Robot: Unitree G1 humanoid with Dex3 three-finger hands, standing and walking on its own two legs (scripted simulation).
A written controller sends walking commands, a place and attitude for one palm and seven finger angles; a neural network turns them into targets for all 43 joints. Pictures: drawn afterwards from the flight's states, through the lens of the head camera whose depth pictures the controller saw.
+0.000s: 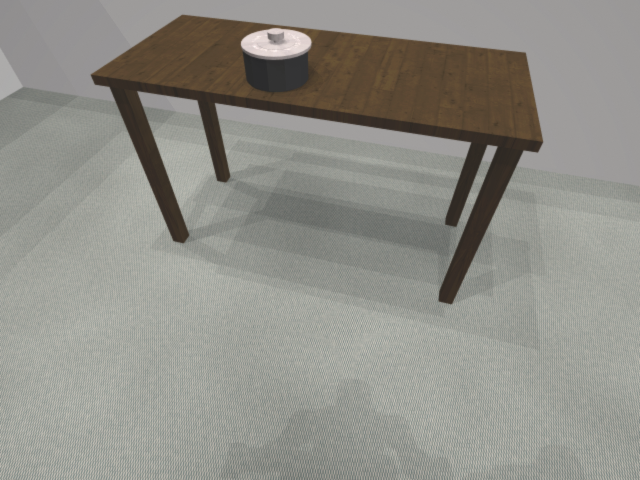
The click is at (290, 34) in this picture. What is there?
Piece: lid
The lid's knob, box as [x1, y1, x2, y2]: [267, 28, 283, 40]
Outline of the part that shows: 267,31 269,39 278,40 283,38 282,29 272,28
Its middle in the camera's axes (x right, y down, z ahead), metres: -0.12 -0.55 +1.03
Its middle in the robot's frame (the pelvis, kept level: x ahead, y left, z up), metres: +1.14 +0.18 +0.08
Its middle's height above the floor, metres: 0.86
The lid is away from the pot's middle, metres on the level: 0.00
